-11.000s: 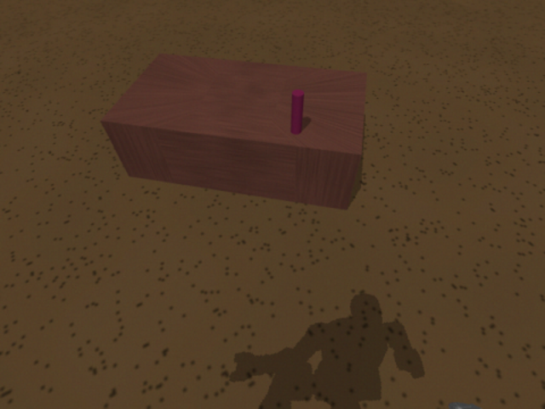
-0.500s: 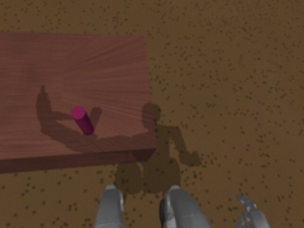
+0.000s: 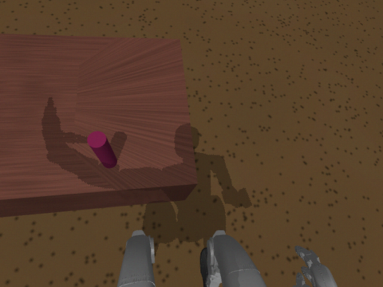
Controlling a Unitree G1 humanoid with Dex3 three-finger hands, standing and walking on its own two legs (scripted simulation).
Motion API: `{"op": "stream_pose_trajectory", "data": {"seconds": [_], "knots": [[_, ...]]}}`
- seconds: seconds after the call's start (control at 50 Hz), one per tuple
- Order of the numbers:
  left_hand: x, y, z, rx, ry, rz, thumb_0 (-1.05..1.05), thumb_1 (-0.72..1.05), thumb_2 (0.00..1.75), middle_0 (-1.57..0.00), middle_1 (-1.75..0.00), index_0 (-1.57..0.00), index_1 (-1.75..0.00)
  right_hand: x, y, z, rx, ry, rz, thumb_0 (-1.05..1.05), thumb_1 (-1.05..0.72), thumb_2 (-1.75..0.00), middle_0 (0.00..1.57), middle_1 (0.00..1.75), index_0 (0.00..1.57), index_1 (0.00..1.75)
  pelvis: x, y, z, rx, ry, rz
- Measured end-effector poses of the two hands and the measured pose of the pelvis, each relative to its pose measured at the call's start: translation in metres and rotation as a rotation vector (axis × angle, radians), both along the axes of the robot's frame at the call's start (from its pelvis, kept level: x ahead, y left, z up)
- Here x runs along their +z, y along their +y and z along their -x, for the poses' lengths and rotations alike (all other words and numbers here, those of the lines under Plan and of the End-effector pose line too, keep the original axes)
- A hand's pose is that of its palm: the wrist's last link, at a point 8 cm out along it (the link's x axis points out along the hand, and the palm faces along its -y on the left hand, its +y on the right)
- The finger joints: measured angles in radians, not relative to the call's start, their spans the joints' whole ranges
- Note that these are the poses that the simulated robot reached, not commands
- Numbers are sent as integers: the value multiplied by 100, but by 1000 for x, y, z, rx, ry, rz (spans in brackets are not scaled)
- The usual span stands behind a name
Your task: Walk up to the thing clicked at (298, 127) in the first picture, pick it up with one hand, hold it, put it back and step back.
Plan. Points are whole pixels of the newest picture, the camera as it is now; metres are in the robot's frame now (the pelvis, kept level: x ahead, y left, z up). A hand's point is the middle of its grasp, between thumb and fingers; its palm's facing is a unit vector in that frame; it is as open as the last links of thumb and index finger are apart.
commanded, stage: approach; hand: left
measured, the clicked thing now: (104, 151) +0.45 +0.21 -0.23
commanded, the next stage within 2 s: close in in 0.48 s
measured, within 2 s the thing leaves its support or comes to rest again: neither
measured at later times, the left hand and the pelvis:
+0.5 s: hand (49, 151) +0.43 +0.33 -0.17, palm faces +0.17 -0.99 +0.03, open 17.6 cm; pelvis -0.04 -0.01 -0.16, yaw -3 degrees
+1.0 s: hand (94, 154) +0.45 +0.25 -0.25, palm faces +0.16 -0.99 -0.01, open 17.7 cm; pelvis -0.08 -0.02 -0.28, yaw -4 degrees
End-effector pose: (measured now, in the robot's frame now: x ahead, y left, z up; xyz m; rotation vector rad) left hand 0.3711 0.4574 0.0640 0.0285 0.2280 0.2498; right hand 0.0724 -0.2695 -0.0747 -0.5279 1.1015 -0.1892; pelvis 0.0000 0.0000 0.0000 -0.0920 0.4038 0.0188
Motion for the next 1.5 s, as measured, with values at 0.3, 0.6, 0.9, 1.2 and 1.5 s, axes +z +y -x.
{"op": "stream_pose_trajectory", "data": {"seconds": [0.3, 0.6, 0.9, 1.2, 1.5], "knots": [[-134, -42, -21, -41, -175, 57, -2, -58, 3, -9, -7, -6, -8, -82, -4, 6, 47, 72, 4, 0, -88, -89, 21, 30, 20, 30, -80, 0, 18, -27, 153, 14], [-267, -98, -31, -108, -208, 49, -2, -60, 2, -7, -10, -6, -10, -222, -3, 42, 51, 150, -69, 0, -91, -90, 21, 30, 20, 30, -201, -10, 56, -50, 211, 11], [-326, -150, -47, -82, -237, -4, -2, -61, 0, -7, -9, -9, -6, -308, -20, 91, -37, 238, -123, 0, -90, -89, 21, 30, 20, 30, -282, -22, 77, -69, 182, -13], [-313, -172, -44, -80, -209, 14, -2, -58, 0, -5, -5, -8, -1, -294, -26, 80, -87, 193, -127, 0, -90, -89, 21, 30, 20, 30, -267, -22, 75, -75, 193, -15], [-316, -192, -49, -72, -209, 2, -2, -60, 0, -9, -5, -10, -2, -290, -25, 57, -85, 182, -130, 0, -90, -90, 21, 30, 20, 30, -258, -21, 67, -69, 204, -15]]}}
